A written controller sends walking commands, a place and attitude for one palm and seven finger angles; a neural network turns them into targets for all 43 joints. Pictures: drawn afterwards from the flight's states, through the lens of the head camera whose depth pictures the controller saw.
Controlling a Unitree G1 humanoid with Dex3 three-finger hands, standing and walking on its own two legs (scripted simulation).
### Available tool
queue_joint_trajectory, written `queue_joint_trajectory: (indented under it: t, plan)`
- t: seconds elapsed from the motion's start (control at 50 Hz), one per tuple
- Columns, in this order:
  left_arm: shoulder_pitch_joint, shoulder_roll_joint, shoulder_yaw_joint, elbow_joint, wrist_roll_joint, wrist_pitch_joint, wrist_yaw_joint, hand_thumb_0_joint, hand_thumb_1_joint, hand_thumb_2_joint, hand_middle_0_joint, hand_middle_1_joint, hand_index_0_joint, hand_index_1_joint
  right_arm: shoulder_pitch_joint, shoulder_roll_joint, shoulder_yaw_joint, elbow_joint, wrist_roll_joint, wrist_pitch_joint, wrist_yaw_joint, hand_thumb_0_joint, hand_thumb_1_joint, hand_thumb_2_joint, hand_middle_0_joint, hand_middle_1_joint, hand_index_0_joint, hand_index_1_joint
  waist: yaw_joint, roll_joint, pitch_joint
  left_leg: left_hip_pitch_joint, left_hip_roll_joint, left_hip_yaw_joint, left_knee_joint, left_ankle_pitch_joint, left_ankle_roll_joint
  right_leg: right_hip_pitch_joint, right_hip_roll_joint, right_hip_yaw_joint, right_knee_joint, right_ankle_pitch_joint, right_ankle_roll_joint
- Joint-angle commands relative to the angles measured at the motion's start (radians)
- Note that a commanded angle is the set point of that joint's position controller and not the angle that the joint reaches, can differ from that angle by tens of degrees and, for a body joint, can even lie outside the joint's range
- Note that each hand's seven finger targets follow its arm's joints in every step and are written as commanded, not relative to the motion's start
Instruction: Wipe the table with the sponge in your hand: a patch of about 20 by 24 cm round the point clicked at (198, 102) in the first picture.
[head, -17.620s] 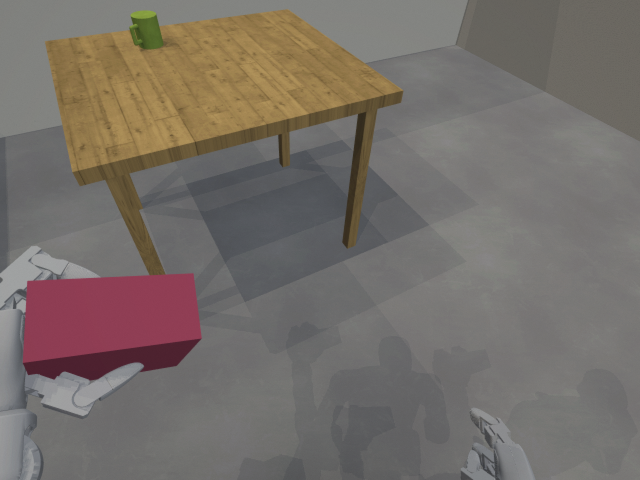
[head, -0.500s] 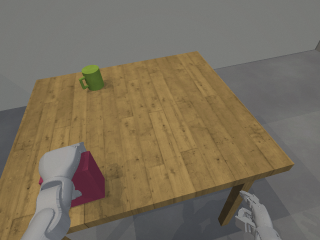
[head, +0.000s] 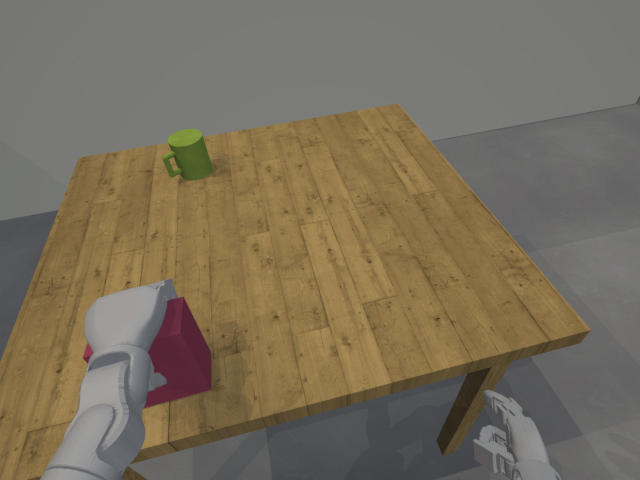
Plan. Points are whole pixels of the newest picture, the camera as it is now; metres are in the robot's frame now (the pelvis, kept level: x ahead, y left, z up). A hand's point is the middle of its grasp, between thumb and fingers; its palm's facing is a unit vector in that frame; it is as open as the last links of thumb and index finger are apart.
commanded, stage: wipe forward along the first lane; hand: left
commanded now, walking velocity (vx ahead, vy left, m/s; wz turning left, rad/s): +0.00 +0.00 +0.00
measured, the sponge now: (161, 364) +0.25 +0.28 -0.02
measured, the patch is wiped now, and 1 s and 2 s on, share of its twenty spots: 0.05 0.30 0.40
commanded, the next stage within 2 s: slide across to the middle lane in 1.44 s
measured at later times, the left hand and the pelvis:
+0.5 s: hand (153, 308) +0.30 +0.30 +0.04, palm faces -0.11 -0.02 -0.99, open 10.5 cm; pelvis -0.01 -0.01 -0.01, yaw +0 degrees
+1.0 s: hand (154, 278) +0.35 +0.32 +0.04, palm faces -0.12 +0.01 -0.99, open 10.5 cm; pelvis -0.02 +0.00 -0.01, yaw +0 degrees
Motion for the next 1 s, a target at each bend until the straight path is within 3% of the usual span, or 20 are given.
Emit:
queue_joint_trajectory:
  t: [0.0, 0.06, 0.1, 0.16, 0.24, 0.26, 0.28, 0.32, 0.36, 0.4, 0.46, 0.54, 0.56, 0.62, 0.66, 0.72, 0.76, 0.82, 0.86, 0.98]
  plan:
    - [-0.273, 0.169, 0.076, -0.029, 0.042, 0.0, 0.021, 0.0, 0.1, 1.3, -1.2, -1.6, -1.2, -1.6, -0.155, -0.115, -0.042, -0.151, 0.004, -0.05, -0.011, 0.0, -0.9, -0.9, 0.2, 0.3, 0.2, 0.3, -0.035, -0.088, -0.121, 0.098, -0.045, -0.001, -0.03, 0.094, 0.048, -0.068, 0.021, 0.044, -0.091, 0.129, -0.04]
    - [-0.295, 0.219, 0.119, 0.05, 0.037, -0.005, 0.016, 0.0, 0.1, 1.3, -1.2, -1.6, -1.2, -1.6, -0.138, -0.129, -0.045, -0.137, 0.005, -0.043, -0.016, 0.0, -0.9, -0.9, 0.2, 0.3, 0.2, 0.3, -0.036, -0.122, -0.113, 0.073, -0.047, -0.004, -0.029, 0.066, 0.047, -0.073, 0.024, 0.06, -0.099, 0.11, -0.04]
    - [-0.343, 0.186, 0.083, 0.084, 0.034, -0.014, 0.008, 0.0, 0.1, 1.3, -1.2, -1.6, -1.2, -1.6, -0.127, -0.125, -0.042, -0.143, 0.01, -0.04, -0.02, 0.0, -0.9, -0.9, 0.2, 0.3, 0.2, 0.3, -0.049, -0.147, -0.125, 0.056, -0.048, 0.004, -0.021, 0.05, 0.051, -0.082, 0.02, 0.047, -0.092, 0.101, -0.031]
    - [-0.383, 0.253, 0.137, 0.162, 0.037, -0.029, 0.006, 0.0, 0.1, 1.3, -1.2, -1.6, -1.2, -1.6, -0.103, -0.141, -0.044, -0.128, 0.009, -0.034, -0.025, 0.0, -0.9, -0.9, 0.2, 0.3, 0.2, 0.3, -0.049, -0.147, -0.116, 0.028, -0.05, 0.0, -0.019, 0.025, 0.048, -0.097, 0.022, 0.059, -0.092, 0.079, -0.034]
    - [-0.422, 0.211, 0.096, 0.243, 0.043, -0.056, 0.003, 0.0, 0.1, 1.3, -1.2, -1.6, -1.2, -1.6, -0.07, -0.139, -0.051, -0.131, 0.015, -0.033, -0.024, 0.0, -0.9, -0.9, 0.2, 0.3, 0.2, 0.3, -0.061, -0.15, -0.117, 0.002, -0.048, 0.01, 0.0, 0.021, 0.051, -0.122, 0.017, 0.044, -0.078, 0.085, -0.029]
    - [-0.419, 0.266, 0.146, 0.256, 0.047, -0.06, 0.006, 0.0, 0.1, 1.3, -1.2, -1.6, -1.2, -1.6, -0.062, -0.151, -0.054, -0.126, 0.013, -0.029, -0.022, 0.0, -0.9, -0.9, 0.2, 0.3, 0.2, 0.3, -0.052, -0.134, -0.135, -0.002, -0.049, 0.004, 0.002, 0.024, 0.049, -0.114, 0.022, 0.057, -0.075, 0.088, -0.036]
    - [-0.424, 0.207, 0.096, 0.255, 0.043, -0.067, 0.003, 0.0, 0.1, 1.3, -1.2, -1.6, -1.2, -1.6, -0.054, -0.141, -0.054, -0.139, 0.016, -0.029, -0.022, 0.0, -0.9, -0.9, 0.2, 0.3, 0.2, 0.3, -0.06, -0.145, -0.158, -0.007, -0.051, 0.013, 0.009, 0.032, 0.054, -0.104, 0.017, 0.046, -0.067, 0.106, -0.03]
    - [-0.428, 0.206, 0.095, 0.277, 0.037, -0.079, 0.006, 0.0, 0.1, 1.3, -1.2, -1.6, -1.2, -1.6, -0.046, -0.144, -0.057, -0.137, 0.018, -0.027, -0.019, 0.0, -0.9, -0.9, 0.2, 0.3, 0.2, 0.3, -0.065, -0.142, -0.158, -0.021, -0.049, 0.015, 0.02, 0.034, 0.052, -0.111, 0.015, 0.05, -0.062, 0.128, -0.028]
    - [-0.433, 0.271, 0.154, 0.301, 0.037, -0.087, 0.013, 0.0, 0.1, 1.3, -1.2, -1.6, -1.2, -1.6, -0.031, -0.157, -0.062, -0.128, 0.017, -0.022, -0.019, 0.0, -0.9, -0.9, 0.2, 0.3, 0.2, 0.3, -0.061, -0.157, -0.16, -0.038, -0.049, 0.009, 0.024, 0.03, 0.052, -0.109, 0.018, 0.064, -0.06, 0.133, -0.031]
    - [-0.46, 0.232, 0.122, 0.306, 0.032, -0.102, 0.018, 0.0, 0.1, 1.3, -1.2, -1.6, -1.2, -1.6, -0.021, -0.15, -0.065, -0.135, 0.02, -0.023, -0.019, 0.0, -0.9, -0.9, 0.2, 0.3, 0.2, 0.3, -0.073, -0.177, -0.168, -0.048, -0.047, 0.016, 0.033, 0.03, 0.057, -0.115, 0.014, 0.053, -0.052, 0.144, -0.023]
    - [-0.508, 0.286, 0.163, 0.356, 0.038, -0.115, 0.034, 0.0, 0.1, 1.3, -1.2, -1.6, -1.2, -1.6, -0.001, -0.161, -0.069, -0.118, 0.02, -0.021, -0.02, 0.0, -0.9, -0.9, 0.2, 0.3, 0.2, 0.3, -0.08, -0.182, -0.133, -0.071, -0.043, 0.01, 0.032, -0.012, 0.057, -0.158, 0.019, 0.058, -0.059, 0.077, -0.024]
    - [-0.572, 0.266, 0.128, 0.411, 0.047, -0.132, 0.046, 0.0, 0.1, 1.3, -1.2, -1.6, -1.2, -1.6, 0.02, -0.159, -0.072, -0.113, 0.025, -0.022, -0.021, 0.0, -0.9, -0.9, 0.2, 0.3, 0.2, 0.3, -0.097, -0.172, -0.134, -0.09, -0.042, 0.017, 0.041, -0.041, 0.058, -0.19, 0.015, 0.054, -0.055, 0.029, -0.019]
    - [-0.585, 0.312, 0.166, 0.417, 0.049, -0.133, 0.052, 0.0, 0.1, 1.3, -1.2, -1.6, -1.2, -1.6, 0.027, -0.165, -0.073, -0.108, 0.024, -0.02, -0.022, 0.0, -0.9, -0.9, 0.2, 0.3, 0.2, 0.3, -0.09, -0.155, -0.148, -0.092, -0.043, 0.012, 0.038, -0.047, 0.057, -0.186, 0.018, 0.06, -0.055, 0.015, -0.023]
    - [-0.632, 0.279, 0.122, 0.458, 0.048, -0.137, 0.056, 0.0, 0.1, 1.3, -1.2, -1.6, -1.2, -1.6, 0.038, -0.159, -0.072, -0.109, 0.028, -0.018, -0.021, 0.0, -0.9, -0.9, 0.2, 0.3, 0.2, 0.3, -0.104, -0.146, -0.16, -0.1, -0.041, 0.017, 0.047, -0.053, 0.059, -0.196, 0.014, 0.052, -0.047, 0.013, -0.019]
    - [-0.658, 0.32, 0.151, 0.484, 0.05, -0.136, 0.06, 0.0, 0.1, 1.3, -1.2, -1.6, -1.2, -1.6, 0.043, -0.165, -0.072, -0.105, 0.03, -0.013, -0.022, 0.0, -0.9, -0.9, 0.2, 0.3, 0.2, 0.3, -0.1, -0.122, -0.168, -0.104, -0.042, 0.009, 0.044, -0.062, 0.057, -0.202, 0.018, 0.054, -0.046, -0.004, -0.024]
    - [-0.717, 0.282, 0.103, 0.534, 0.052, -0.143, 0.059, 0.0, 0.1, 1.3, -1.2, -1.6, -1.2, -1.6, 0.059, -0.159, -0.07, -0.103, 0.031, -0.011, -0.021, 0.0, -0.9, -0.9, 0.2, 0.3, 0.2, 0.3, -0.12, -0.136, -0.165, -0.115, -0.039, 0.011, 0.053, -0.074, 0.059, -0.224, 0.016, 0.045, -0.041, -0.011, -0.018]
    - [-0.728, 0.351, 0.163, 0.563, 0.053, -0.148, 0.063, 0.0, 0.1, 1.3, -1.2, -1.6, -1.2, -1.6, 0.071, -0.169, -0.072, -0.096, 0.028, -0.007, -0.022, 0.0, -0.9, -0.9, 0.2, 0.3, 0.2, 0.3, -0.111, -0.152, -0.187, -0.126, -0.037, 0.004, 0.054, -0.069, 0.06, -0.207, 0.02, 0.053, -0.039, -0.005, -0.021]
    - [-0.742, 0.306, 0.122, 0.594, 0.056, -0.162, 0.064, 0.0, 0.1, 1.3, -1.2, -1.6, -1.2, -1.6, 0.086, -0.163, -0.073, -0.1, 0.029, -0.004, -0.019, 0.0, -0.9, -0.9, 0.2, 0.3, 0.2, 0.3, -0.122, -0.155, -0.202, -0.129, -0.035, 0.009, 0.068, -0.047, 0.061, -0.213, 0.018, 0.044, -0.028, 0.029, -0.018]
    - [-0.748, 0.356, 0.168, 0.604, 0.058, -0.171, 0.068, 0.0, 0.1, 1.3, -1.2, -1.6, -1.2, -1.6, 0.094, -0.169, -0.076, -0.094, 0.027, 0.001, -0.016, 0.0, -0.9, -0.9, 0.2, 0.3, 0.2, 0.3, -0.112, -0.131, -0.224, -0.127, -0.034, 0.004, 0.069, -0.027, 0.06, -0.202, 0.021, 0.05, -0.023, 0.051, -0.024]
    - [-0.773, 0.32, 0.129, 0.639, 0.073, -0.181, 0.075, 0.0, 0.1, 1.3, -1.2, -1.6, -1.2, -1.6, 0.118, -0.168, -0.079, -0.097, 0.024, 0.013, -0.008, 0.0, -0.9, -0.9, 0.2, 0.3, 0.2, 0.3, -0.124, -0.124, -0.223, -0.129, -0.032, 0.003, 0.08, -0.005, 0.061, -0.224, 0.025, 0.033, -0.01, 0.076, -0.025]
